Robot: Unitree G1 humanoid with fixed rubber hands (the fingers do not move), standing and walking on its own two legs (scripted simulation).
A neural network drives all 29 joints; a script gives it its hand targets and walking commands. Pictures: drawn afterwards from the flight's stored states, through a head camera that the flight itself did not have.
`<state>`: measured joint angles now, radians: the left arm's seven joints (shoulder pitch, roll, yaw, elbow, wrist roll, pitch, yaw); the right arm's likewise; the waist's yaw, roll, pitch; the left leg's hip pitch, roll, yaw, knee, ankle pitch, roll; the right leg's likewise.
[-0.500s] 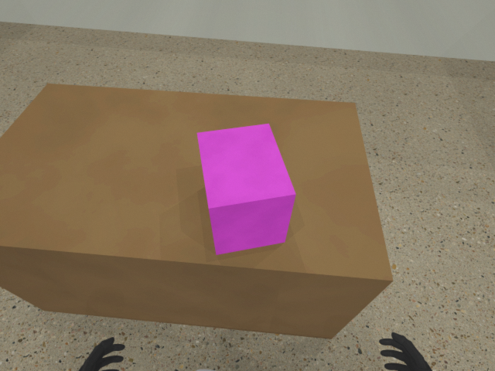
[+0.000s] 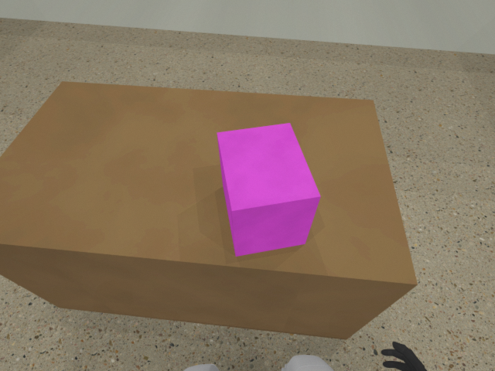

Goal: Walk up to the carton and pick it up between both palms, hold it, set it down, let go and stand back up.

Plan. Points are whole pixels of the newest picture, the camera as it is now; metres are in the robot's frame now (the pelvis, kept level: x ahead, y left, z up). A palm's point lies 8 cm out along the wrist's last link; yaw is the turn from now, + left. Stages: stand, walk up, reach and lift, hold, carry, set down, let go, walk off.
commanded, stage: walk up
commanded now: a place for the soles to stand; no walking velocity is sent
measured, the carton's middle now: (262, 190) +0.48 -0.04 -0.07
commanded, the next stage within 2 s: none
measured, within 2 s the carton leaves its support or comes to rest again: neither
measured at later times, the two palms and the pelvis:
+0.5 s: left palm (94, 364) +0.15 +0.25 -0.08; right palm out of the picture +0.11 -0.27 -0.09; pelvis +0.02 +0.01 +0.01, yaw -8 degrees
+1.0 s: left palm (98, 356) +0.17 +0.25 -0.08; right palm out of the picture +0.04 -0.28 -0.10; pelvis +0.01 +0.01 +0.00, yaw -13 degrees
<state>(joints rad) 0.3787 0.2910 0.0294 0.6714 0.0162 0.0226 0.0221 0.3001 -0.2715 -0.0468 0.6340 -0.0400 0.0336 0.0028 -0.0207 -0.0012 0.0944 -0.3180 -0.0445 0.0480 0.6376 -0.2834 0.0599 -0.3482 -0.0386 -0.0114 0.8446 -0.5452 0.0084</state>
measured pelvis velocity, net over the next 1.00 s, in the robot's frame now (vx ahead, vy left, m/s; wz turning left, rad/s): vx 0.01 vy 0.01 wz -0.23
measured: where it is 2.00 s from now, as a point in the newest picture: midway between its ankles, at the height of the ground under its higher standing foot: outside the picture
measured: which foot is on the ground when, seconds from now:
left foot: down 0.00-1.00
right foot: up 0.00-0.02, down 0.04-1.00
